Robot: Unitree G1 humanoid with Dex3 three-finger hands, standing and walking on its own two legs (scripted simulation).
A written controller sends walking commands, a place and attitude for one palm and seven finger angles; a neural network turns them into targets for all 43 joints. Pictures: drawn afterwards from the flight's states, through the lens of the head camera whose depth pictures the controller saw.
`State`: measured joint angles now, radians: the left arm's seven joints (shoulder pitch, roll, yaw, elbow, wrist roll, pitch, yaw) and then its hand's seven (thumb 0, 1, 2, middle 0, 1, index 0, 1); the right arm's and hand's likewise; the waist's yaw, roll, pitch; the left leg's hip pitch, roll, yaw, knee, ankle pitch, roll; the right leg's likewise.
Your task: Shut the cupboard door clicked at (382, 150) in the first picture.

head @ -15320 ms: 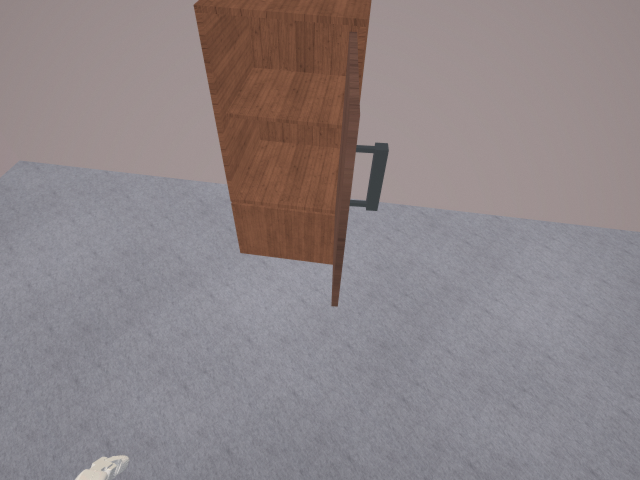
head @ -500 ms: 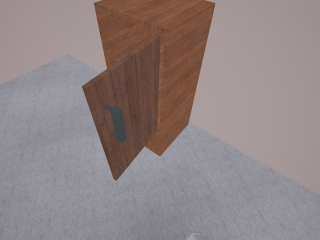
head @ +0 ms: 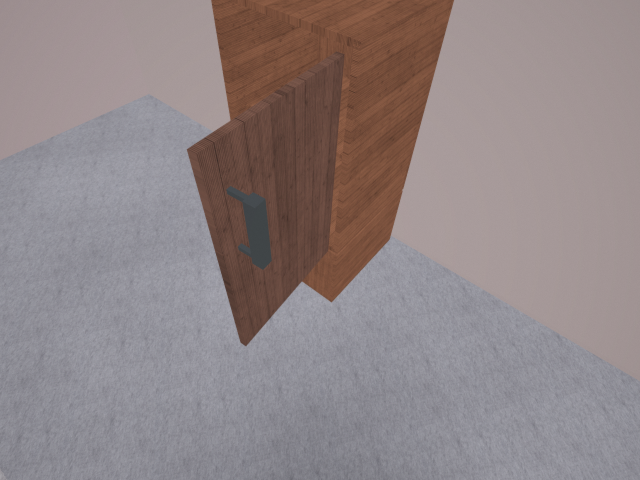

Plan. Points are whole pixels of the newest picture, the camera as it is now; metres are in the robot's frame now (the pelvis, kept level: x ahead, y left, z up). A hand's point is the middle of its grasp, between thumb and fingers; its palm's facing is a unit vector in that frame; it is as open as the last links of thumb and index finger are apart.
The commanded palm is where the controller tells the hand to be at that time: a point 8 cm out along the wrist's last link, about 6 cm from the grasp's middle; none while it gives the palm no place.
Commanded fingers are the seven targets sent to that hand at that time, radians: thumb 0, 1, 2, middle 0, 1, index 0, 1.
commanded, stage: come to a stop and stand still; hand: left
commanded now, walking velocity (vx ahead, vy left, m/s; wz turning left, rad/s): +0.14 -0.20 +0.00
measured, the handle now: (248, 228) +0.49 +0.16 -0.02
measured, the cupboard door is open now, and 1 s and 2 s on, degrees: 95 95 95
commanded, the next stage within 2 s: look again from close up in 0.86 s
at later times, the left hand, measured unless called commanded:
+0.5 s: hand out of the picture +0.01 +0.15 -0.16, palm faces -0.01 -0.98 -0.21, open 7.4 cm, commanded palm none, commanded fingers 0.00 0.90 0.90 -0.20 -0.30 -0.20 -0.30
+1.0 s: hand out of the picture +0.01 +0.14 -0.16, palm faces +0.04 -0.98 -0.21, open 7.3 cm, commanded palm none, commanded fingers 0.00 0.90 0.90 -0.20 -0.30 -0.20 -0.30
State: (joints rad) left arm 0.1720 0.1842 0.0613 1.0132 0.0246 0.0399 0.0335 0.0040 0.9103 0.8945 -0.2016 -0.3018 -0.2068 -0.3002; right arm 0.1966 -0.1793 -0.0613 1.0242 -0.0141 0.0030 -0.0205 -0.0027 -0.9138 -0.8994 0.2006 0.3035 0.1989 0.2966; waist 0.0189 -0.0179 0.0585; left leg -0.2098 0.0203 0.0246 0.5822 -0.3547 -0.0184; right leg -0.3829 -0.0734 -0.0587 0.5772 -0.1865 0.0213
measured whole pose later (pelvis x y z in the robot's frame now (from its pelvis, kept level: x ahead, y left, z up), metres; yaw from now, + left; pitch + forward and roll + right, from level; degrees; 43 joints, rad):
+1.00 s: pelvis +0.01 -0.04 +0.01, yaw +0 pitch -1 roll +1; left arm 0.29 0.14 0.01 1.10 0.01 -0.02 0.03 0.01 0.91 0.89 -0.20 -0.30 -0.21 -0.30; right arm 0.31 -0.15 0.00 1.12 -0.02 -0.01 -0.03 0.00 -0.91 -0.90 0.20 0.30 0.20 0.30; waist 0.00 0.03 0.02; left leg -0.15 0.05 0.00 0.48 -0.30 -0.06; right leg -0.18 0.01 -0.05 0.52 -0.31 -0.04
